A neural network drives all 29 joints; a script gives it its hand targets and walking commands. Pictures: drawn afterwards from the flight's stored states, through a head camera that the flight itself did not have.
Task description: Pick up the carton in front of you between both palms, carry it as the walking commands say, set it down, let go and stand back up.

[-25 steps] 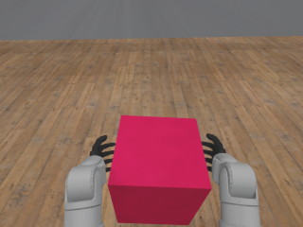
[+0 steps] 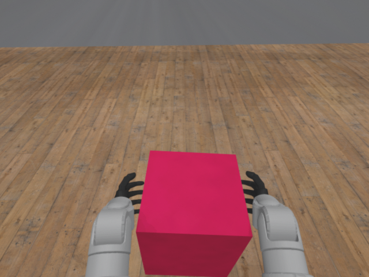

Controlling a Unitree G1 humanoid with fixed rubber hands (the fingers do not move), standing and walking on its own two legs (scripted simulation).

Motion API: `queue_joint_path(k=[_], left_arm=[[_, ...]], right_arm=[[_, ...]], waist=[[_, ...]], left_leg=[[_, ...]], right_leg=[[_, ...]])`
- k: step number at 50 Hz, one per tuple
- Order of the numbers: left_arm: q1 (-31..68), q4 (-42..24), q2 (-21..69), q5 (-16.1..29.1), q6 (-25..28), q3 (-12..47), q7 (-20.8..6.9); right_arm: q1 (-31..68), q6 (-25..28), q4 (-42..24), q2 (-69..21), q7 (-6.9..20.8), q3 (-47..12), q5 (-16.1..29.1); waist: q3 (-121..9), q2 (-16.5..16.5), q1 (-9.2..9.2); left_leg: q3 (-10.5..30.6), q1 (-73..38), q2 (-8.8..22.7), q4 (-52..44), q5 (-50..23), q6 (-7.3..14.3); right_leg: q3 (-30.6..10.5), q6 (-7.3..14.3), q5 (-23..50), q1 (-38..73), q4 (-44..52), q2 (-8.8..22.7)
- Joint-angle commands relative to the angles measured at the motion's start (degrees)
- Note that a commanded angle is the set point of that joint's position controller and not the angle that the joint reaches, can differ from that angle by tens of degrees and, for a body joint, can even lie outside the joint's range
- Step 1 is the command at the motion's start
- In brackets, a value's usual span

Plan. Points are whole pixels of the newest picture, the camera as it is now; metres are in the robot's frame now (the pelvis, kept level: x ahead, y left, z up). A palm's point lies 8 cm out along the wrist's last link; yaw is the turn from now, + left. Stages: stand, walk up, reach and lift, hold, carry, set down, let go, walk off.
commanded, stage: carry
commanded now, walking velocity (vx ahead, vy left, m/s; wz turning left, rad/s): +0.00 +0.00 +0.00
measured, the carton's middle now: (189, 215) +0.30 +0.00 -0.03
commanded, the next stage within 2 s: hold in 0.76 s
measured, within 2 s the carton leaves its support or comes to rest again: neither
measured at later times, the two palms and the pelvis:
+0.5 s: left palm (122, 203) +0.29 +0.16 +0.04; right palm (254, 200) +0.29 -0.14 +0.04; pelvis -0.01 +0.01 +0.00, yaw +0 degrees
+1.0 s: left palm (106, 215) +0.26 +0.18 +0.05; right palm (239, 198) +0.30 -0.11 +0.05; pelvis -0.02 +0.00 +0.01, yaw +8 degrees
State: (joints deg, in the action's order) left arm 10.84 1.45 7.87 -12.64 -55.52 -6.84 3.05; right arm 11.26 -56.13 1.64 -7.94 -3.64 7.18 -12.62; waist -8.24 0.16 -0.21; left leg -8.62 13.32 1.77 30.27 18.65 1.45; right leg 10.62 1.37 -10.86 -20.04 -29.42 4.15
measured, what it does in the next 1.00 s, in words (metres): stands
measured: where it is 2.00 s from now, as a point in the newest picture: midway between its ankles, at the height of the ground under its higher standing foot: outside the picture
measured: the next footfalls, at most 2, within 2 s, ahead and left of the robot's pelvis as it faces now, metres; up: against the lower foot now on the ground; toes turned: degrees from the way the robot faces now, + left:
none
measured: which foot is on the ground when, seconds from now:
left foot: down 0.00-1.00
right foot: down 0.00-1.00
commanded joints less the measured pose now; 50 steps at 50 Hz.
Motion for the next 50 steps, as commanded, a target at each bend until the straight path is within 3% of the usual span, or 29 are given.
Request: queue_joint_path(k=[1,9,14,23,38,39,40,41,42,44,45,46,50], left_arm=[[27.7,-0.5,51.3,17.6,5.6,31.6,-15.1],[32.8,10.8,52.6,11.6,16.1,23.2,-16.0],[34.9,14.4,54.9,10.2,20.1,22.0,-16.5],[30.1,9.2,54.1,12.4,16.3,26.4,-15.8],[31.3,8.4,54.1,13.0,16.1,27.0,-15.9],[27.8,9.8,55.8,12.8,16.4,25.2,-16.4],[28.3,9.4,55.9,11.8,17.6,25.0,-15.8],[26.6,9.4,53.9,9.9,17.7,23.6,-15.3],[25.6,10.1,54.0,9.2,18.0,22.4,-14.5],[26.6,11.1,53.6,9.0,18.1,21.9,-14.3],[27.1,11.6,53.6,8.8,18.2,21.6,-14.3],[30.5,11.7,53.5,9.4,18.2,22.6,-14.8],[43.4,18.1,53.0,9.7,19.9,20.7,-17.7]], right_arm=[[27.4,5.9,-0.5,-51.7,15.2,-31.7,17.6],[32.0,16.4,11.4,-53.0,16.2,-23.4,11.2],[34.2,20.4,14.6,-54.9,16.7,-22.4,9.9],[29.6,16.6,9.6,-54.2,16.1,-26.6,12.3],[30.4,16.4,8.8,-54.3,16.1,-27.1,12.9],[25.3,16.1,7.6,-55.6,16.5,-26.1,13.3],[27.7,16.8,5.5,-53.7,16.3,-27.1,12.7],[27.8,17.0,4.7,-53.5,16.6,-26.6,12.4],[29.1,17.1,4.9,-52.1,16.8,-27.6,12.8],[29.4,17.3,5.3,-52.8,16.9,-27.8,12.8],[30.5,17.4,5.5,-51.7,17.1,-27.6,12.5],[30.5,17.4,6.6,-52.1,16.9,-25.7,11.5],[35.6,18.5,16.2,-54.3,15.4,-17.3,6.9]], waist=[[-9.7,-0.2,0.01],[-10.3,-0.2,0.05],[-11.9,-0.1,0.15],[-13.4,0.1,0.26],[-12.1,0.3,0.20],[-6.3,5.3,1.32],[-8.5,5.1,0.21],[-8.0,2.5,0.16],[-9.0,3.4,-1.67],[-7.3,1.3,-1.22],[-7.3,3.1,-1.34],[-4.3,1.5,1.06],[0.1,0.7,4.89]], left_leg=[[7.0,2.2,7.1,-6.8,-6.7,0.8],[7.2,2.4,7.1,-7.0,-5.6,1.0],[7.2,1.5,7.1,-6.3,-7.3,1.0],[7.0,0.3,7.1,-4.1,-13.6,1.0],[7.3,0.5,7.1,-5.1,-12.9,1.3],[17.0,0.1,-2.9,-9.6,-26.9,0.7],[17.1,-0.5,-3.0,-9.2,-28.5,0.3],[17.1,-8.7,-3.2,-8.5,-32.4,0.2],[16.5,-11.4,-3.7,-9.4,-29.4,0.4],[16.1,-12.5,-4.0,-9.5,-29.9,-0.1],[16.1,-13.5,-3.9,-10.9,-23.4,0.1],[15.8,-11.7,-3.9,-10.8,-21.1,-0.2],[15.4,-3.1,-3.8,-11.1,-5.3,-0.2]], right_leg=[[-7.6,0.3,6.3,8.2,3.7,5.9],[-7.7,0.2,5.2,8.7,3.9,5.9],[-7.4,0.2,6.8,9.4,3.4,5.9],[-6.9,0.1,11.5,9.7,1.8,6.0],[-6.7,-0.2,9.3,9.4,2.2,5.8],[-13.2,1.0,17.1,24.0,2.3,-9.6],[-15.4,1.5,19.5,26.5,3.0,-8.5],[-15.4,0.8,19.8,20.7,4.1,-8.6],[-15.8,0.4,19.2,20.2,4.7,-8.5],[-15.6,-0.5,18.2,19.6,5.7,-9.2],[-15.4,-0.6,13.9,19.5,6.0,-9.3],[-14.9,-0.5,11.7,18.1,6.5,-9.7],[-14.3,0.1,2.7,19.0,5.8,-9.2]])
